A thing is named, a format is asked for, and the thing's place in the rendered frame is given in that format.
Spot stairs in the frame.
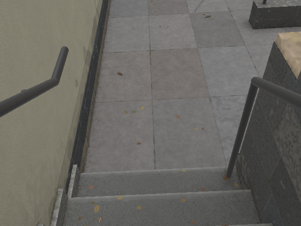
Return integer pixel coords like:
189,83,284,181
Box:
63,166,273,226

